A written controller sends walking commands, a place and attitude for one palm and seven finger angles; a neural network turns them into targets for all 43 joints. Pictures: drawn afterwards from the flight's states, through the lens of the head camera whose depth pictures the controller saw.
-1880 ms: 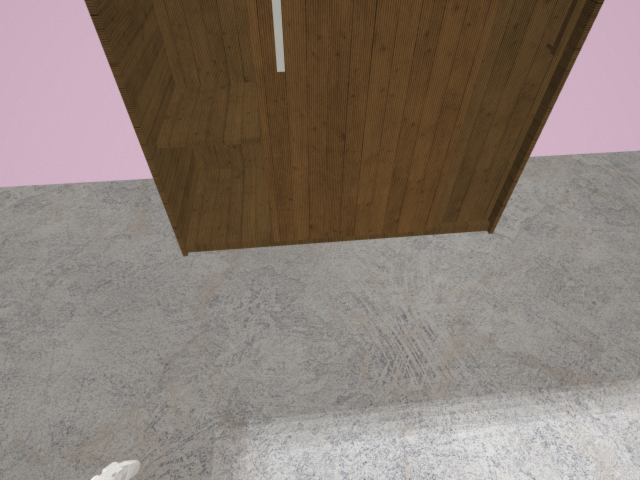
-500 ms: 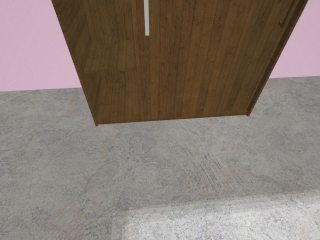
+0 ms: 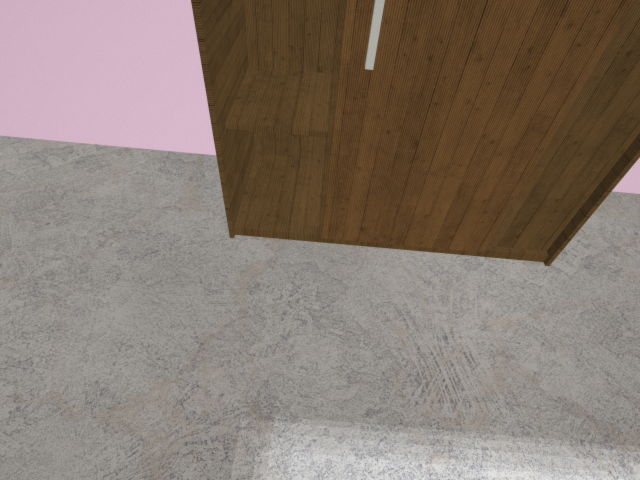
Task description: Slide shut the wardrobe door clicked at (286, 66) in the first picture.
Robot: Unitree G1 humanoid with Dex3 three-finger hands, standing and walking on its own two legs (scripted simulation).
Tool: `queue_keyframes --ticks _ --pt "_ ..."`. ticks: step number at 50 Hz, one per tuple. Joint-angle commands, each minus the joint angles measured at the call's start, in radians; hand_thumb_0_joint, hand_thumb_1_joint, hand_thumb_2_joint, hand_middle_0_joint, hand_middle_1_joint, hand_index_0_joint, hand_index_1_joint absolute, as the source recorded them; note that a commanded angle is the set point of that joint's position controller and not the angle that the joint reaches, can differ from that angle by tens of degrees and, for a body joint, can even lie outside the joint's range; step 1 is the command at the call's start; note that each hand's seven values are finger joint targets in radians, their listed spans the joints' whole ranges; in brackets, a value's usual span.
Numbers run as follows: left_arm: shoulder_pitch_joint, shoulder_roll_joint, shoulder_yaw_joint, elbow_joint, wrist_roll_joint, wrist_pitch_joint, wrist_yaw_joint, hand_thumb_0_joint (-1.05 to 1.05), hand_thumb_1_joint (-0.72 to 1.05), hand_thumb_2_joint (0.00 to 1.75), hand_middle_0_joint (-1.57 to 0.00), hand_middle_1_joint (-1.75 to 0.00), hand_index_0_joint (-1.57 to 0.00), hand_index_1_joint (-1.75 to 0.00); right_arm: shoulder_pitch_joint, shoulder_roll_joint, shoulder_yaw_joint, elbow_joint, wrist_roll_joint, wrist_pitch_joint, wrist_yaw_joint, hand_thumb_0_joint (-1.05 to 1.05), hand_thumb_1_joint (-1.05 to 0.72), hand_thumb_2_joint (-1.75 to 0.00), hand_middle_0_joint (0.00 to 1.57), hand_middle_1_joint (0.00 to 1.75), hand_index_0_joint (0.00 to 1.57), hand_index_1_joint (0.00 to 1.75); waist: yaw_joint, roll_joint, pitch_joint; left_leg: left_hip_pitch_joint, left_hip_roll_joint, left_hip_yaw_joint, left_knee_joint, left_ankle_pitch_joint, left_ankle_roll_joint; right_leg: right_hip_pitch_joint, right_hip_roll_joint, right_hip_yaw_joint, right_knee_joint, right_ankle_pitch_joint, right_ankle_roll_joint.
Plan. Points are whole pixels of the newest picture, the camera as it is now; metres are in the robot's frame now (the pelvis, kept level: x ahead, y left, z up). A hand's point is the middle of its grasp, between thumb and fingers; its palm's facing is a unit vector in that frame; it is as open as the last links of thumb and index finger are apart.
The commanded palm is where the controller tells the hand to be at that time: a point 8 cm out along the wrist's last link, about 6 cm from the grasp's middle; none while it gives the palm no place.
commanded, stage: walk to a spot facing it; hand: right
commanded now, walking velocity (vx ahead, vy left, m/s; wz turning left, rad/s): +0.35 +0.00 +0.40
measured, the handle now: (374, 29) +1.09 -0.08 +0.11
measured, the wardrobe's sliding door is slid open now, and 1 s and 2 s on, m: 0.37 0.37 0.37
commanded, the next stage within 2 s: turn to face it in 0.60 s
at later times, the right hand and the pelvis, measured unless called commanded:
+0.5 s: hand out of the picture +0.13 -0.17 -0.17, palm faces -0.03 +0.99 -0.15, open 7.3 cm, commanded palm none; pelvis +0.20 +0.00 +0.00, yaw +8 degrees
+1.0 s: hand (405, 287) +0.51 -0.16 -0.16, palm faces -0.26 +0.95 -0.17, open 7.3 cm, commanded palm none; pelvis +0.35 -0.02 +0.00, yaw +13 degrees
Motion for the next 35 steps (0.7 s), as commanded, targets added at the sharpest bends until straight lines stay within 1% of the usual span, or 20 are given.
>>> queue_keyframes --ticks 1,2,3,4,5,6,8,12,17,21,23,24,25,26,27,28,29,31,33,35 --pt "-0.099 0.074 0.015 -0.127 -0.014 -0.023 -0.004 0.00 0.90 0.90 -0.20 -0.30 -0.20 -0.30 0.290 -0.273 -0.075 0.010 -0.004 -0.078 -0.039 0.00 -0.90 -0.90 0.20 0.30 0.20 0.30 -0.150 0.468 -0.041 0.450 0.296 -0.533 -0.444 -0.030 0.129 -0.597 0.025 -0.054 0.578 -0.216 -0.017" --pt "-0.169 0.101 0.020 -0.167 -0.005 -0.029 -0.005 0.00 0.90 0.90 -0.20 -0.30 -0.20 -0.30 0.319 -0.270 -0.073 0.008 0.017 -0.077 -0.056 0.00 -0.90 -0.90 0.20 0.30 0.20 0.30 -0.154 0.361 -0.023 0.403 0.357 -0.708 -0.528 -0.030 0.188 -0.652 0.012 0.079 0.690 -0.213 -0.033" --pt "-0.171 0.107 0.030 -0.157 -0.007 -0.031 -0.007 0.00 0.90 0.90 -0.20 -0.30 -0.20 -0.30 0.251 -0.239 -0.068 -0.006 0.018 -0.079 -0.062 0.00 -0.90 -0.90 0.20 0.30 0.20 0.30 -0.115 0.257 0.034 0.336 0.336 -0.639 -0.527 -0.098 0.209 -0.659 -0.035 0.126 0.718 -0.100 -0.045" --pt "-0.196 0.093 0.029 -0.148 -0.005 -0.033 -0.010 0.00 0.90 0.90 -0.20 -0.30 -0.20 -0.30 0.202 -0.198 -0.059 -0.017 0.015 -0.084 -0.059 0.00 -0.90 -0.90 0.20 0.30 0.20 0.30 -0.100 0.211 0.071 0.252 0.302 -0.621 -0.535 -0.108 0.207 -0.649 -0.049 0.129 0.738 -0.033 -0.041" --pt "-0.171 0.088 0.032 -0.136 0.000 -0.031 -0.011 0.00 0.90 0.90 -0.20 -0.30 -0.20 -0.30 0.149 -0.163 -0.047 -0.030 0.013 -0.087 -0.060 0.00 -0.90 -0.90 0.20 0.30 0.20 0.30 -0.061 0.147 0.086 0.196 0.282 -0.561 -0.529 -0.087 0.201 -0.623 -0.062 0.145 0.726 0.022 -0.034" --pt "-0.136 0.075 0.035 -0.113 0.004 -0.026 -0.014 0.00 0.90 0.90 -0.20 -0.30 -0.20 -0.30 0.118 -0.134 -0.042 -0.036 0.010 -0.093 -0.064 0.00 -0.90 -0.90 0.20 0.30 0.20 0.30 -0.036 0.085 0.077 0.172 0.261 -0.484 -0.528 -0.018 0.191 -0.584 -0.071 0.140 0.704 0.070 -0.027" --pt "-0.095 0.040 0.031 -0.093 0.007 -0.016 -0.016 0.00 0.90 0.90 -0.20 -0.30 -0.20 -0.30 0.138 -0.111 -0.034 -0.024 0.008 -0.106 -0.063 0.00 -0.90 -0.90 0.20 0.30 0.20 0.30 -0.010 0.048 0.052 0.173 0.214 -0.380 -0.513 0.168 0.171 -0.564 -0.062 0.118 0.669 0.130 -0.011" --pt "-0.101 0.012 0.035 -0.104 0.004 -0.009 -0.022 0.00 0.90 0.90 -0.20 -0.30 -0.20 -0.30 0.178 -0.090 -0.031 0.010 0.009 -0.122 -0.067 0.00 -0.90 -0.90 0.20 0.30 0.20 0.30 -0.002 0.071 0.044 0.242 0.174 -0.278 -0.508 0.325 0.163 -0.622 -0.061 0.104 0.599 0.210 0.009" --pt "-0.222 -0.009 0.029 -0.159 0.000 -0.019 -0.029 0.00 0.90 0.90 -0.20 -0.30 -0.20 -0.30 0.227 -0.057 -0.023 0.048 0.005 -0.126 -0.080 0.00 -0.90 -0.90 0.20 0.30 0.20 0.30 -0.037 0.120 0.087 0.307 0.174 -0.259 -0.497 0.470 0.171 -0.659 -0.058 0.083 0.438 0.228 0.003" --pt "-0.284 -0.032 0.022 -0.181 -0.005 -0.030 -0.033 0.00 0.90 0.90 -0.20 -0.30 -0.20 -0.30 0.238 -0.059 -0.022 0.067 0.000 -0.117 -0.088 0.00 -0.90 -0.90 0.20 0.30 0.20 0.30 -0.056 0.151 0.106 0.319 0.166 -0.241 -0.457 0.634 0.149 -0.545 -0.019 0.044 0.259 0.197 -0.023" --pt "-0.242 -0.024 0.024 -0.173 -0.006 -0.038 -0.025 0.00 0.90 0.90 -0.20 -0.30 -0.20 -0.30 0.216 -0.074 -0.029 0.062 0.001 -0.116 -0.090 0.00 -0.90 -0.90 0.20 0.30 0.20 0.30 -0.026 0.141 0.085 0.305 0.162 -0.236 -0.374 0.810 0.141 -0.411 0.019 0.027 0.177 0.157 -0.046" --pt "-0.154 -0.011 0.030 -0.145 -0.004 -0.043 -0.015 0.00 0.90 0.90 -0.20 -0.30 -0.20 -0.30 0.195 -0.089 -0.034 0.058 0.004 -0.117 -0.089 0.00 -0.90 -0.90 0.20 0.30 0.20 0.30 0.017 0.131 0.036 0.300 0.142 -0.209 -0.279 0.926 0.128 -0.293 0.056 -0.001 0.122 0.172 -0.056" --pt "-0.008 0.017 0.037 -0.099 0.000 -0.047 -0.003 0.00 0.90 0.90 -0.20 -0.30 -0.20 -0.30 0.178 -0.095 -0.039 0.051 0.008 -0.116 -0.089 0.00 -0.90 -0.90 0.20 0.30 0.20 0.30 0.078 0.123 -0.033 0.239 0.109 -0.186 -0.120 0.942 0.102 -0.097 0.065 0.011 0.050 0.234 -0.070" --pt "0.148 0.093 0.055 -0.061 0.006 -0.050 0.011 0.00 0.90 0.90 -0.20 -0.30 -0.20 -0.30 0.179 -0.068 -0.040 0.040 0.016 -0.116 -0.083 0.00 -0.90 -0.90 0.20 0.30 0.20 0.30 0.134 0.034 -0.140 0.076 0.057 -0.162 0.086 0.717 0.072 0.175 -0.042 0.112 0.049 0.319 -0.097" --pt "0.255 0.208 0.082 -0.043 0.017 -0.053 0.019 0.00 0.90 0.90 -0.20 -0.30 -0.20 -0.30 0.229 -0.009 -0.040 0.021 0.032 -0.109 -0.070 0.00 -0.90 -0.90 0.20 0.30 0.20 0.30 0.135 -0.235 -0.270 -0.173 -0.094 -0.041 0.456 0.033 0.021 0.389 -0.378 0.515 -0.020 0.449 -0.214" --pt "0.250 0.205 0.070 -0.042 0.000 -0.044 0.022 0.00 0.90 0.90 -0.20 -0.30 -0.20 -0.30 0.175 -0.017 -0.036 -0.003 0.025 -0.112 -0.072 0.00 -0.90 -0.90 0.20 0.30 0.20 0.30 0.118 -0.213 -0.259 -0.227 -0.079 -0.106 0.655 -0.170 0.031 0.300 -0.464 0.634 -0.155 0.445 -0.268" --pt "0.159 0.150 0.059 -0.059 -0.004 -0.044 0.022 0.00 0.90 0.90 -0.20 -0.30 -0.20 -0.30 0.121 -0.030 -0.040 -0.015 0.019 -0.103 -0.071 0.00 -0.90 -0.90 0.20 0.30 0.20 0.30 0.086 -0.100 -0.130 -0.261 -0.016 -0.116 0.706 -0.107 0.032 0.150 -0.438 0.538 -0.197 0.324 -0.267" --pt "0.026 0.035 0.028 -0.087 -0.005 -0.058 0.027 0.00 0.90 0.90 -0.20 -0.30 -0.20 -0.30 0.048 -0.010 -0.046 -0.026 0.006 -0.083 -0.050 0.00 -0.90 -0.90 0.20 0.30 0.20 0.30 0.030 -0.050 0.048 -0.268 0.054 -0.095 0.693 0.019 0.003 -0.111 -0.364 0.363 -0.232 0.355 -0.215" --pt "0.014 -0.008 0.016 -0.081 -0.003 -0.069 0.030 0.00 0.90 0.90 -0.20 -0.30 -0.20 -0.30 0.090 0.030 -0.047 -0.021 -0.003 -0.046 -0.039 0.00 -0.90 -0.90 0.20 0.30 0.20 0.30 -0.015 -0.062 0.049 -0.192 0.067 -0.073 0.634 0.074 -0.014 -0.210 -0.295 0.176 -0.225 0.473 -0.172" --pt "0.000 -0.006 0.014 -0.079 -0.006 -0.068 0.034 0.00 0.90 0.90 -0.20 -0.30 -0.20 -0.30 0.109 0.046 -0.049 -0.026 -0.001 -0.019 -0.039 0.00 -0.90 -0.90 0.20 0.30 0.20 0.30 -0.034 -0.098 0.024 -0.175 0.069 -0.060 0.580 0.113 -0.026 -0.238 -0.261 0.075 -0.225 0.500 -0.174"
